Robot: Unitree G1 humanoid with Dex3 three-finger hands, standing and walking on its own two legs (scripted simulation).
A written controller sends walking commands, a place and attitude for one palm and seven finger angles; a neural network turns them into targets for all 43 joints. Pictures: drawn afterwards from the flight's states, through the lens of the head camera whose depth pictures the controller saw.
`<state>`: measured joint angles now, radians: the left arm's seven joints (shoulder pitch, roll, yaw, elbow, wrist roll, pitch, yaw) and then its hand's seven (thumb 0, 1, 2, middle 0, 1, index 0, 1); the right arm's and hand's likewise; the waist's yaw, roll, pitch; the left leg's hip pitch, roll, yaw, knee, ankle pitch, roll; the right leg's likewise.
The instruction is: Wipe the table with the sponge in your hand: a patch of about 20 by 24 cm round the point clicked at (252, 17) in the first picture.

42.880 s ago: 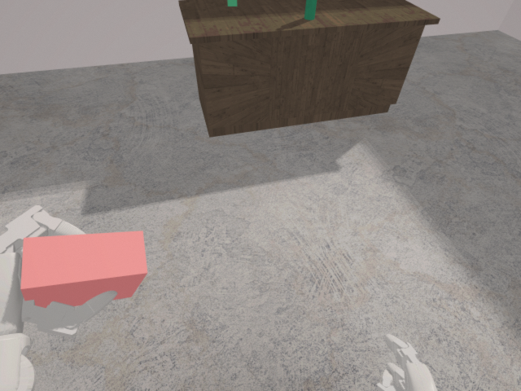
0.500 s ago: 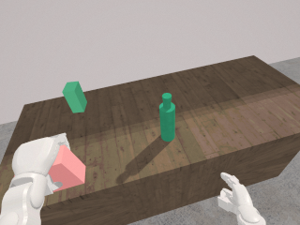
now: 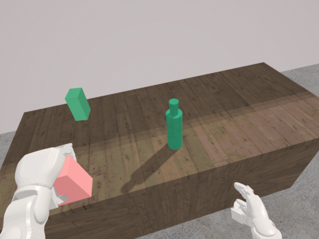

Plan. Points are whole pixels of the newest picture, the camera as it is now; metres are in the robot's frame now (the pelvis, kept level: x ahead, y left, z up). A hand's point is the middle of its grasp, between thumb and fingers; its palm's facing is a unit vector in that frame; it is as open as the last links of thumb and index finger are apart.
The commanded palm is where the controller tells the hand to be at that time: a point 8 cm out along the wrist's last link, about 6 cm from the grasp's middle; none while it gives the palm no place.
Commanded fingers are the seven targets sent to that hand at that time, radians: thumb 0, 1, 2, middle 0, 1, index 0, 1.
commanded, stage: step back with the hand held close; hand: left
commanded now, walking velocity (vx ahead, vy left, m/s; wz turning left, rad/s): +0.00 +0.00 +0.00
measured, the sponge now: (63, 186) +0.19 +0.28 +0.06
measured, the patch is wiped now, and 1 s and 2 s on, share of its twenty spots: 1.00 1.00 1.00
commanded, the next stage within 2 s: stop stepping back and stand still in 1.46 s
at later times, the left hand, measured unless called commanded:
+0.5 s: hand (57, 164) +0.20 +0.28 +0.14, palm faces +0.26 -0.84 -0.48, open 9.6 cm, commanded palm +0.15 +0.31 +0.17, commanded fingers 0.00 0.10 1.30 -1.20 -1.60 -1.20 -1.60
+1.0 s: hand (32, 182) +0.15 +0.29 +0.15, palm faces +0.37 -0.84 -0.40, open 9.6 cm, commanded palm +0.10 +0.32 +0.17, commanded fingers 0.00 0.10 1.30 -1.20 -1.60 -1.20 -1.60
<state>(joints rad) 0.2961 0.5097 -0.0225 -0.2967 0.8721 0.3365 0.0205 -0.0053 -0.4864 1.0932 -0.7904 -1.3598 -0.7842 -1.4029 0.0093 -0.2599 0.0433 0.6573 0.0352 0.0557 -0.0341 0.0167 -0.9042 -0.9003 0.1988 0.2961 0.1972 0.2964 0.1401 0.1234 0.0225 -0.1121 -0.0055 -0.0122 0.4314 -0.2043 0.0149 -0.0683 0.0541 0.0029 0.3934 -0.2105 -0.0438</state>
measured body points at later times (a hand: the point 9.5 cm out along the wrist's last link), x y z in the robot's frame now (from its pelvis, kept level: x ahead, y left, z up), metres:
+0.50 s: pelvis -0.02 +0.04 -0.02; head +0.01 +0.06 +0.43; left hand +0.18 +0.32 +0.16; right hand +0.09 -0.22 -0.11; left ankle +0.03 +0.11 -0.74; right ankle +0.01 -0.10 -0.74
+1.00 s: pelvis -0.07 +0.05 -0.02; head -0.04 +0.08 +0.42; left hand +0.12 +0.33 +0.17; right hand +0.11 -0.19 -0.09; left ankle +0.03 +0.11 -0.74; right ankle -0.05 -0.09 -0.72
